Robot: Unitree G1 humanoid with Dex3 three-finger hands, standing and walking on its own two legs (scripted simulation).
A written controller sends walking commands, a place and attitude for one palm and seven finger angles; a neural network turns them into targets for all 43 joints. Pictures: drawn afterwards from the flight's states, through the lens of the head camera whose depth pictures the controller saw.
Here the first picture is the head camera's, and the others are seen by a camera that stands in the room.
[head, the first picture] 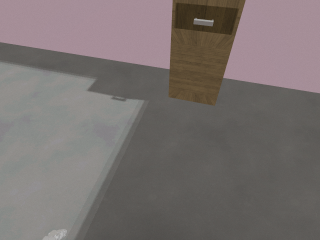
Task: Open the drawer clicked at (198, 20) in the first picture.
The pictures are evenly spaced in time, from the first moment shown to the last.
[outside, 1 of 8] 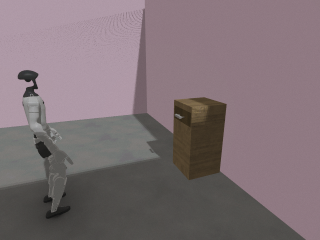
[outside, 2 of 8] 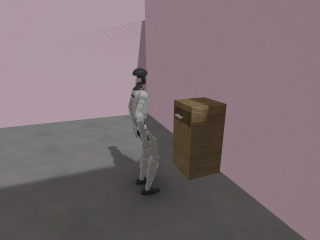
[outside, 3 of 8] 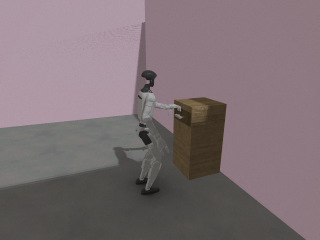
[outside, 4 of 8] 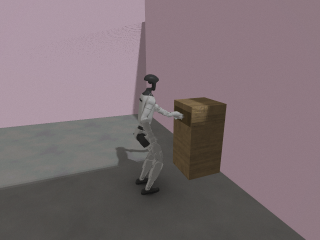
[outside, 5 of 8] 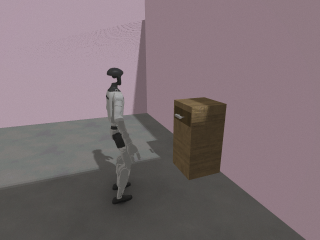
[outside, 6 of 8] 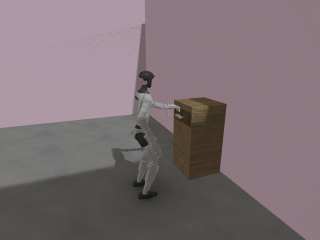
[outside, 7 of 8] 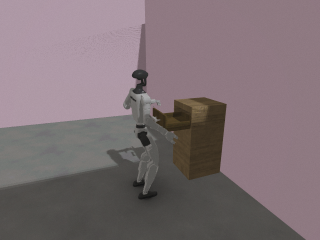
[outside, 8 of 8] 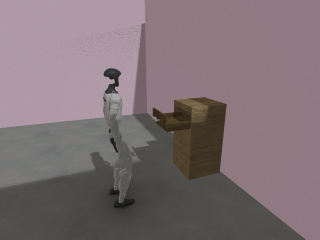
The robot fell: no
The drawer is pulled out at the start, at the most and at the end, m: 0.00 0.30 0.30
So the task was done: yes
